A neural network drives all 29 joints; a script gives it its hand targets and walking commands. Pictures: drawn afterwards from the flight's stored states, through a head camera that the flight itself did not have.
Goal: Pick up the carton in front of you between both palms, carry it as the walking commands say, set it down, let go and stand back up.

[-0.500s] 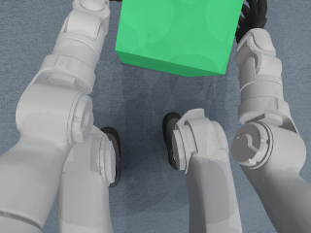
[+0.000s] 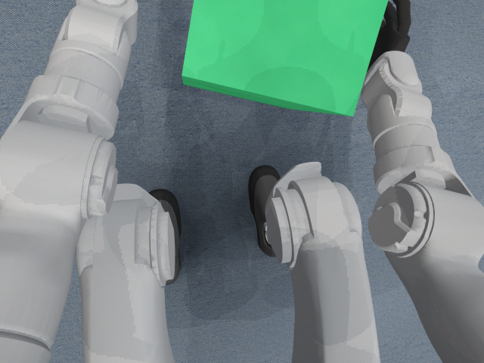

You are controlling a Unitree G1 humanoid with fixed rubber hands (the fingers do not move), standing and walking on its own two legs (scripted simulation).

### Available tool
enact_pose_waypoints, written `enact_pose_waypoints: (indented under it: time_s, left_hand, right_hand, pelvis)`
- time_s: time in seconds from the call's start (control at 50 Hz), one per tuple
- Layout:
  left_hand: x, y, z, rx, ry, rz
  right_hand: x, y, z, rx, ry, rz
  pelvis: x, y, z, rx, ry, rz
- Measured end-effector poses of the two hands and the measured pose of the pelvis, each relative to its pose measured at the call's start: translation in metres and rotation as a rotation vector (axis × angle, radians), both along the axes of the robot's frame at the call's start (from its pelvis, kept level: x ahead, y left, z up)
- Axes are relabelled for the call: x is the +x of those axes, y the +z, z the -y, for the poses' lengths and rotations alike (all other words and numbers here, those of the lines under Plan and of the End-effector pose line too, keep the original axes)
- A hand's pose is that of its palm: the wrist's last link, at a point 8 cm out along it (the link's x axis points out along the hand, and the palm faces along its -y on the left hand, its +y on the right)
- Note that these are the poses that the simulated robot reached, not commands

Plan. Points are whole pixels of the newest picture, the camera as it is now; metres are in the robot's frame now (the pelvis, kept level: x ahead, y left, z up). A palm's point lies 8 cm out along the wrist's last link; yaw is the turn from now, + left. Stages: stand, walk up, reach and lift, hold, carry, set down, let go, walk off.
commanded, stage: set down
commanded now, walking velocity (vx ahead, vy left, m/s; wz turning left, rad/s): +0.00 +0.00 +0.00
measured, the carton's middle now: (265, 28) +0.51 -0.09 -0.24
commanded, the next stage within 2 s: let go in 1.22 s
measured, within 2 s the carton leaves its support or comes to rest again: neither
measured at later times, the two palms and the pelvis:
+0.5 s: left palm out of the picture +0.58 +0.10 -0.07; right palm (469, 37) +0.47 -0.26 -0.07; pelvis +0.00 -0.01 +0.06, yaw -1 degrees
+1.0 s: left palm out of the picture +0.59 +0.11 +0.08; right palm out of the picture +0.47 -0.26 +0.09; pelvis +0.02 +0.00 +0.18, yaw +0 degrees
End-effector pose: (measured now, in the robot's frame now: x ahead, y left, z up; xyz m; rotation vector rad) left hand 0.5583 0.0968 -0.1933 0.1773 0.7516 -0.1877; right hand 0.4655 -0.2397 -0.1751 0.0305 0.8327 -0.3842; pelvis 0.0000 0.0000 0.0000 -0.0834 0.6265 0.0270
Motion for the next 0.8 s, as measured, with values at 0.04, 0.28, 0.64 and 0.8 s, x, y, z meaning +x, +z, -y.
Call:
enact_pose_waypoints:
  time_s: [0.04, 0.28, 0.64, 0.8]
  left_hand:
    - [0.003, -0.001, -0.014, 0.023, 0.018, 0.002]
    - [0.027, 0.039, 0.003, -0.002, 0.005, 0.107]
    - [0.032, 0.168, -0.006, 0.019, 0.038, 0.1]
    - [0.032, 0.207, -0.011, 0.015, 0.021, 0.111]
  right_hand:
    - [-0.002, -0.004, 0.004, -0.008, -0.009, -0.002]
    - [0.005, 0.022, 0.023, -0.025, -0.037, 0.121]
    - [0.005, 0.149, 0.02, -0.013, -0.048, 0.177]
    - [0.005, 0.195, 0.021, -0.031, -0.047, 0.186]
  pelvis:
    - [0.001, 0.0, 0.001, 0.003, 0.001, -0.003]
    - [0.0, 0.004, 0.009, 0.013, -0.016, -0.029]
    - [0.006, 0.088, 0.011, 0.043, -0.037, -0.14]
    - [0.014, 0.123, 0.008, 0.035, -0.028, -0.187]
